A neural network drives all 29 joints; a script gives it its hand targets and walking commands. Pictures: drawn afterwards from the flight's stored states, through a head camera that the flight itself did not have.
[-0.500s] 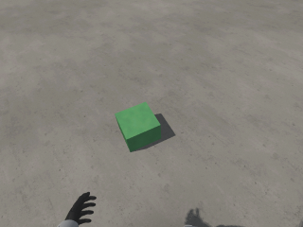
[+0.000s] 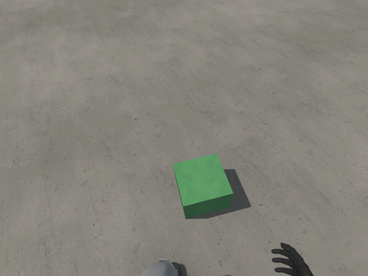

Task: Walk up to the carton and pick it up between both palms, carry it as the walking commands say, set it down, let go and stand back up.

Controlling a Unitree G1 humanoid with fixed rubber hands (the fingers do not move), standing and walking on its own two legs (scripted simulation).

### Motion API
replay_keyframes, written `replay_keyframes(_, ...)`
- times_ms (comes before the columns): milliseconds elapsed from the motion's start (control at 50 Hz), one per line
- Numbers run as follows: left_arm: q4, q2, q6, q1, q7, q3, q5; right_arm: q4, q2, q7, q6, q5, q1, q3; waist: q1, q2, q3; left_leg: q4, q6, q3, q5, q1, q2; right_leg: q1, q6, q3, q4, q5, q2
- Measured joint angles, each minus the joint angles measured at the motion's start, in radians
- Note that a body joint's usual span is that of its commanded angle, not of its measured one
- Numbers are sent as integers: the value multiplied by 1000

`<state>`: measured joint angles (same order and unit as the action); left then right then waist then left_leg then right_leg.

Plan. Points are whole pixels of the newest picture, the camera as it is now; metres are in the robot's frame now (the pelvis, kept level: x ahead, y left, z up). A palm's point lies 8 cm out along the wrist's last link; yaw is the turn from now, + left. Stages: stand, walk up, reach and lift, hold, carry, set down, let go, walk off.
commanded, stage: walk up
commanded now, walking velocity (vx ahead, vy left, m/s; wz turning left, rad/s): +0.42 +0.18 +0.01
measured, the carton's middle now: (201, 185) +0.66 +0.06 -0.68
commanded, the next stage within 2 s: none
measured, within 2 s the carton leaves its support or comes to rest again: neither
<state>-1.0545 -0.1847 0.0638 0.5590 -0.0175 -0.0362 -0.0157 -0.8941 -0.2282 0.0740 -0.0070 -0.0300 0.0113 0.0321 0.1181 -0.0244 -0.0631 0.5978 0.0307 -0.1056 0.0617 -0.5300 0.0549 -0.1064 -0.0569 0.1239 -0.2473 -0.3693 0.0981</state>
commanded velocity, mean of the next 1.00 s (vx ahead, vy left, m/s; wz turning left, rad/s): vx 0.16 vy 0.04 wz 0.01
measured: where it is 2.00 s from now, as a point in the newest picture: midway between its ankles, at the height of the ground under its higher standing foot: outside the picture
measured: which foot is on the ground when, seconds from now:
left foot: up 0.00-0.04, down 0.06-0.60, up 0.62-1.00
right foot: down 0.00-0.06, up 0.08-0.56, down 0.58-1.00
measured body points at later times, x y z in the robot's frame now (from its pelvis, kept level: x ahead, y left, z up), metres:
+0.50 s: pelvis +0.18 +0.04 +0.01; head +0.21 +0.04 +0.46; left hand +0.32 +0.27 -0.13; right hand +0.11 -0.20 -0.14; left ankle +0.15 +0.14 -0.74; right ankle +0.25 -0.10 -0.71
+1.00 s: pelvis +0.26 +0.03 +0.00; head +0.30 +0.02 +0.45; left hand +0.27 +0.28 -0.15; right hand +0.34 -0.23 -0.14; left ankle +0.29 +0.14 -0.71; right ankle +0.25 -0.09 -0.74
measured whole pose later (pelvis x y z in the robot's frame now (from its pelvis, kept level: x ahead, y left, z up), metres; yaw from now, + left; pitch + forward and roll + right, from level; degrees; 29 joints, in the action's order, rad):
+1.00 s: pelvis +0.26 +0.03 +0.00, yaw +1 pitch -1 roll +0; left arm -1.03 -0.20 0.00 0.25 -0.06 -0.05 -0.02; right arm -0.99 -0.24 0.00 -0.07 -0.01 0.15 0.06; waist 0.04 -0.01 -0.10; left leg 0.78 0.04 -0.05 0.38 -0.39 0.02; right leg 0.18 0.00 0.13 -0.47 -0.27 0.06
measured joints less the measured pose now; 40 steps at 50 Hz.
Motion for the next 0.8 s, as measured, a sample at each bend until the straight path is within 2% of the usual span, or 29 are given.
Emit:
replay_keyframes(40,-1,-8,-4,-3,-5,-1,0,8,-1,-8,17,-2,-18,1,11,7,7,-87,-21,-6,32,59,-18,6,-23,-5,-76,-67,17)
replay_keyframes(60,-3,-12,-8,-10,-4,-1,2,5,-2,-16,31,-4,-23,6,11,14,5,-103,-39,-13,0,83,-27,35,-24,-13,-176,-112,33)
replay_keyframes(80,-5,-20,-14,-41,-3,-1,2,0,2,-27,48,-7,-23,9,6,33,-11,-60,-57,-24,21,79,-42,94,-4,-39,-338,-137,49)
replay_keyframes(120,15,-25,-22,-111,-8,-3,6,0,2,-47,70,-7,9,6,-2,36,-34,-16,-78,-28,99,96,-38,250,21,-95,-678,-159,11)
replay_keyframes(140,28,-28,-20,-145,-7,-4,9,-8,2,-55,74,-1,34,6,-15,34,-39,-27,-81,-27,120,122,-32,320,30,-98,-794,-141,-8)
replay_keyframes(160,41,-34,-19,-180,-3,-6,9,-21,1,-62,77,1,61,7,-32,32,-42,-53,-68,-23,116,152,-26,379,35,-91,-867,-118,-19)
replay_keyframes(200,68,-47,-25,-254,6,-11,3,-48,-2,-72,76,4,126,12,-69,31,-45,-119,-68,-15,106,216,-28,473,42,-68,-908,-58,-17)
replay_keyframes(260,101,-64,-49,-355,16,-16,-6,-85,-6,-73,73,6,221,9,-112,30,-47,-187,-82,-5,103,293,-28,561,36,-47,-847,10,-8)
replay_keyframes(320,122,-74,-68,-422,22,-20,-10,-118,-6,-74,75,6,296,3,-139,34,-39,-219,-82,-3,114,342,-28,603,29,-40,-742,60,-4)
replay_keyframes(400,126,-59,-89,-472,31,-16,-13,-142,5,-79,75,9,358,-8,-165,33,-29,-255,-74,-7,129,393,-31,596,25,-32,-580,127,-7)
replay_keyframes(540,97,-10,-80,-492,34,11,-16,-175,43,-81,62,15,406,-15,-200,17,-4,-252,-40,1,190,441,-35,470,25,-37,-323,147,-36)
replay_keyframes(580,87,-5,-61,-482,29,16,-17,-183,52,-80,55,22,413,-15,-197,20,10,-209,-24,1,233,441,-36,402,27,-26,-238,179,-39)
replay_keyframes(600,78,1,-47,-477,25,15,-20,-188,50,-80,54,25,408,-13,-194,4,8,-160,-17,8,266,431,-20,383,60,-15,-228,182,-54)
replay_keyframes(640,64,7,-22,-458,18,18,-22,-188,50,-83,41,23,387,-6,-188,-13,3,30,-15,32,372,370,-6,363,93,1,-244,149,-70)
replay_keyframes(680,39,5,-12,-423,9,18,-16,-183,46,-84,27,14,359,-3,-171,-8,5,201,-9,43,430,299,-13,330,99,1,-223,132,-67)
replay_keyframes(700,28,4,-12,-403,3,18,-14,-176,41,-86,21,12,342,-1,-160,-7,4,254,-4,46,428,268,-14,312,75,-2,-201,149,-64)
replay_keyframes(740,10,3,-15,-366,-6,19,-1,-164,32,-91,15,20,298,0,-143,-6,-8,268,3,60,402,229,-14,280,80,-10,-161,157,-65)
replay_keyframes(800,-4,5,-24,-329,-9,18,8,-149,23,-94,2,27,236,0,-126,-3,-27,199,-5,87,341,200,-16,251,97,-12,-129,157,-70)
